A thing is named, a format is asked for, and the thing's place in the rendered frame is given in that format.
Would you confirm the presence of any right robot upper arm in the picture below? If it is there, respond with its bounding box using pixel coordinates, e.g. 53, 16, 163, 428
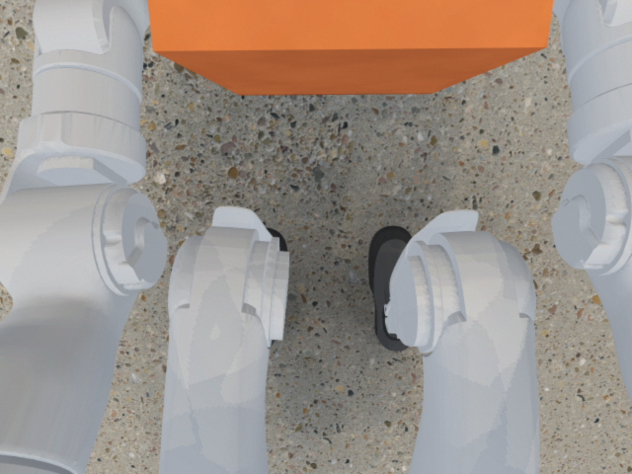
552, 156, 632, 405

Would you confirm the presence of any carton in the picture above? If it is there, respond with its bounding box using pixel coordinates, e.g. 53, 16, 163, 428
147, 0, 553, 96

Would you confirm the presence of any robot left forearm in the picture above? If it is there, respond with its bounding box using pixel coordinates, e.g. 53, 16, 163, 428
0, 0, 150, 282

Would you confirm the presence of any robot right shin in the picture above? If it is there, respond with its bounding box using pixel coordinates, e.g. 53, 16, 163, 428
384, 209, 536, 347

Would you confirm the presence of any left robot upper arm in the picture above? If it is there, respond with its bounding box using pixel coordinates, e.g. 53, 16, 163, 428
0, 183, 168, 474

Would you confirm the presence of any robot left thigh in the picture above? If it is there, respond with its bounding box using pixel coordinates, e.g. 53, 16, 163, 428
159, 226, 289, 474

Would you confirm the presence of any robot right forearm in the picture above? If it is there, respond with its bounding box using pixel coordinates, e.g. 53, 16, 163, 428
552, 0, 632, 165

